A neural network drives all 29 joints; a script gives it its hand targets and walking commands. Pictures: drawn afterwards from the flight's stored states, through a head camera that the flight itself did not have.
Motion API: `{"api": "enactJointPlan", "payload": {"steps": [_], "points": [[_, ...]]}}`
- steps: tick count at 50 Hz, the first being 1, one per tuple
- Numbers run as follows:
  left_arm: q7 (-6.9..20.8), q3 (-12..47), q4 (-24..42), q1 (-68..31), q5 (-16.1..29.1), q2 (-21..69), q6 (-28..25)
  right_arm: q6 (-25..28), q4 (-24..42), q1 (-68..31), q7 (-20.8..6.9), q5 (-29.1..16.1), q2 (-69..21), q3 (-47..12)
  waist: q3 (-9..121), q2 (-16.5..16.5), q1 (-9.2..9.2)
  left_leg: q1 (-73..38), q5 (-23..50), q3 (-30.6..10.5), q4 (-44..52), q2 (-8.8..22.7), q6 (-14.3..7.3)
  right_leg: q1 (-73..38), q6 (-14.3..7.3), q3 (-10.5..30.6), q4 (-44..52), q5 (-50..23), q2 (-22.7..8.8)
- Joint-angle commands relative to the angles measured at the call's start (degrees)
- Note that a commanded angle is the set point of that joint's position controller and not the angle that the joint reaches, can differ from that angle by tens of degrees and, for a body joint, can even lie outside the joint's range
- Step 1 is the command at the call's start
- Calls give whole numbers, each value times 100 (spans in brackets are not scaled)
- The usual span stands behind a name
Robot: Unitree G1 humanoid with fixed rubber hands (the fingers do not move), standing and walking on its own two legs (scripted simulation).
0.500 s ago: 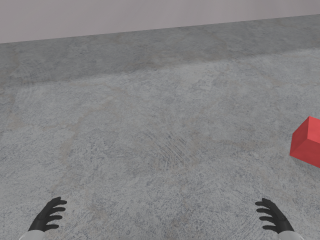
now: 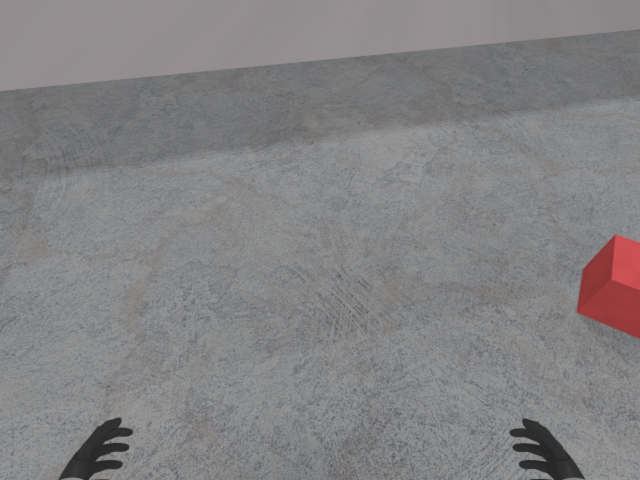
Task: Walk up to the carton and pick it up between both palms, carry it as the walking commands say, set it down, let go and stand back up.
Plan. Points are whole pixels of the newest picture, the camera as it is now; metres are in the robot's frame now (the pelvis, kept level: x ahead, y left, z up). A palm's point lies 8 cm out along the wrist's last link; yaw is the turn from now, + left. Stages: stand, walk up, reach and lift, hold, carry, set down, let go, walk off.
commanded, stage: stand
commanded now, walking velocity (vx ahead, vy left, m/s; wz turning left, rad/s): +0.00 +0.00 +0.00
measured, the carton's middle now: (628, 286) +0.80 -1.10 -0.66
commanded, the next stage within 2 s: walk up in 0.36 s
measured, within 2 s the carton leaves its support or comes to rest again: neither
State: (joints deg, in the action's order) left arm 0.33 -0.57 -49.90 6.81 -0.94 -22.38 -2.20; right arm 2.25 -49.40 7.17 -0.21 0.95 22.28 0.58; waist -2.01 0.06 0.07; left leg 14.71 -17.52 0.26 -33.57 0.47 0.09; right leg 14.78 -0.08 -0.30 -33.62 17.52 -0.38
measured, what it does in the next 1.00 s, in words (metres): steps on the spot, turning right: right foot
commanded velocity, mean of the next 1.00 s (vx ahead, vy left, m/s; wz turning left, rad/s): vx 0.01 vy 0.01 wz -0.23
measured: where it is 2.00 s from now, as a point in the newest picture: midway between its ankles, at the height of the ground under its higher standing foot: outside the picture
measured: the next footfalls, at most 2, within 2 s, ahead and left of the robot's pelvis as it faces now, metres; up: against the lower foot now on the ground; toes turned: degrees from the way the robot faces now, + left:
right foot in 0.98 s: -0.03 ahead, -0.12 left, +0.00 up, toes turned -21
left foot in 1.40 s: +0.14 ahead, +0.05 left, +0.00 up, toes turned -25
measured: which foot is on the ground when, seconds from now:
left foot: down 0.00-0.98, up 1.00-1.00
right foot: down 0.00-0.68, up 0.70-0.96, down 0.98-1.00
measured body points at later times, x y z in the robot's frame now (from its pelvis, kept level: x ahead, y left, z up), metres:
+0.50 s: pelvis +0.00 +0.00 +0.01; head +0.00 +0.00 +0.46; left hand +0.11 +0.31 -0.10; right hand +0.11 -0.31 -0.10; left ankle +0.01 +0.12 -0.73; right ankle +0.01 -0.12 -0.73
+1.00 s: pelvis -0.04 -0.01 +0.00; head +0.00 -0.04 +0.44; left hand +0.15 +0.21 -0.13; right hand -0.04 -0.31 -0.15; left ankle +0.00 +0.13 -0.72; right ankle -0.06 -0.11 -0.73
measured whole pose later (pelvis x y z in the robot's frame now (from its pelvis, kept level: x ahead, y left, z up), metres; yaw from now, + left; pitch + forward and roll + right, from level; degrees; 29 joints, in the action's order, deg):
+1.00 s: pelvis -0.04 -0.01 +0.00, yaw -17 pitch -1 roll +0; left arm 1.9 -1.8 -49.9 7.5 -0.5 -14.1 3.0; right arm -2.2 -51.4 10.7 0.8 1.9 17.1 4.7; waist -6.6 2.6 0.3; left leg 16.3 -22.1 10.0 -39.4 9.0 2.2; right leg 14.7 -0.5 -4.3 -33.7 16.4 -0.7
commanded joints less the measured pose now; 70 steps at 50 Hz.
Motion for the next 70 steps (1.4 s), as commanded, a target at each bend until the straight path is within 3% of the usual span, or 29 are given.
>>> {"api": "enactJointPlan", "payload": {"steps": [1,27,28,29,30,31,32,33,34,35,36,38,39,42,43,45,47,48,49,50,51,53,54,55,59,66,68,69,70], "points": [[-20,-193,183,-277,11,-956,-64,62,184,-274,19,-12,942,198,405,-6,1,-169,952,-544,745,510,-289,-197,-302,574,753,-942,-532],[-41,-101,-729,-443,17,-1011,-3,-7,-749,-464,24,-21,989,136,282,1,5,-632,1011,-549,1580,640,-166,-607,-177,580,1584,-1022,-645],[-142,-561,-554,626,159,-1227,241,-353,-67,-1018,-195,16,644,367,10,-42,308,963,-180,391,-298,102,181,-1337,-498,1463,1705,907,-1711],[-34,-450,-723,212,73,-1297,252,-330,46,-936,67,-20,624,289,-245,-896,107,177,-598,212,-543,145,236,-36,-835,2209,1513,-2420,-1531],[36,-528,-389,-189,154,-1234,305,-322,-48,-331,132,-107,579,356,-29,-1396,-24,-9,-960,65,-440,133,251,-73,-831,1824,1355,-3317,-1476],[58,-482,-326,-243,113,-1020,374,-310,-33,91,166,-97,411,355,145,-1318,-170,-295,-747,185,-186,-5,277,-39,-766,1550,970,-3976,-1272],[68,-465,-273,-295,112,-863,415,-277,-60,279,205,-94,353,331,231,-1125,-259,-521,-307,319,411,-36,305,24,-598,1349,632,-3984,-975],[75,-476,-110,-395,72,-843,399,-288,-59,291,228,-95,503,340,377,-781,-375,-1080,83,188,802,145,222,642,-455,1314,494,-3050,-827],[77,-447,6,-513,76,-644,398,-273,-80,508,239,-42,824,406,458,-27,-495,-1614,455,-475,1520,871,29,1252,-228,1008,-252,-1915,-454],[63,-384,225,-408,49,-227,420,-302,4,491,244,15,1308,540,490,1737,-372,-1447,1284,-1875,2012,2466,-552,1847,44,169,-1718,505,234],[7,-465,184,-204,60,-268,505,-331,113,201,180,-31,1277,440,425,1461,-135,-795,1998,-1819,1893,2817,-984,1584,139,130,-2918,1590,-51],[65,-489,99,128,93,-229,592,-349,330,-259,175,-14,753,284,255,470,144,-327,2319,-707,1517,2269,-780,1326,180,220,-3579,1015,-193],[141,-433,71,388,-3,-120,682,-308,335,-289,176,0,420,293,212,383,217,-87,2177,-217,1524,2071,-723,1189,209,143,-3345,746,-261],[263,-271,290,146,34,95,694,-300,172,110,173,100,388,435,41,1165,27,-581,2360,238,1307,1654,-562,1052,287,-275,-1839,690,-241],[227,-272,326,-97,101,237,672,-292,53,330,193,98,399,499,155,1281,-96,-812,2590,267,1247,1698,-597,818,252,-273,-1284,758,-192],[187,-246,302,-17,120,253,622,-310,45,425,167,117,539,607,369,1403,-107,-992,2849,262,1069,1784,-648,397,229,-508,-675,802,-21],[142,-235,150,381,115,269,553,-361,52,293,135,118,591,687,435,1233,89,-806,2451,455,609,1677,-523,-239,139,-729,414,164,139],[127,-294,96,580,71,108,495,-381,32,349,107,105,443,671,488,878,210,-402,1873,639,129,1505,-384,-788,8,-562,915,-220,-23],[112,-399,68,855,19,-243,420,-392,97,334,83,106,140,610,460,-234,382,593,668,882,-1003,1051,-157,-1484,-201,505,1332,-949,-897],[77,-519,123,1108,-74,-884,392,-437,480,-138,119,79,-116,444,241,-1882,620,1929,-1786,806,-2146,247,201,-1306,-964,2881,1794,-2174,-2347],[45,-509,104,1183,-59,-756,394,-499,467,-376,191,96,39,493,191,-1267,583,1979,-1894,128,-2747,494,235,-1125,-1294,2716,1772,-2253,-2274],[-21,-438,371,446,3,-328,411,-479,345,-67,159,63,-18,505,38,-824,238,1803,-1027,64,-2714,503,227,-852,-1099,1817,1589,-1871,-1642],[119,-606,346,370,-51,-454,426,-422,157,198,131,85,152,446,523,-1739,374,1659,-905,167,-2594,654,213,-874,-1161,1427,1978,1571,-1126],[164,-554,394,272,-45,-394,444,-393,254,-198,42,145,30,404,285,-1718,310,1854,-758,440,-2537,530,377,-636,-965,1615,2262,2089,-1044],[165,-482,92,1039,-22,-246,259,-250,237,-454,-15,140,-192,329,-73,-728,411,1953,-407,398,-1744,534,493,-889,-1088,1818,2555,1376,-1091],[174,-479,-21,1150,-49,-380,154,-105,368,-394,-43,83,-212,269,-143,-659,309,988,-287,348,-570,413,492,-448,-1087,2194,2650,1191,-1080],[206,-474,27,899,-38,-356,174,-58,242,114,22,44,-174,278,-86,-689,32,45,-243,264,27,346,432,25,-927,2069,2352,1141,-786],[275,-473,110,557,-32,-340,218,-46,-48,900,143,15,13,366,7,-546,-322,-1189,133,195,739,393,332,799,-703,1735,1647,1074,-419],[315,-412,208,434,-65,-121,192,-21,-348,1804,281,48,478,544,300,251,-709,-2557,30,-438,1292,902,179,1784,-460,1307,308,788,27]]}}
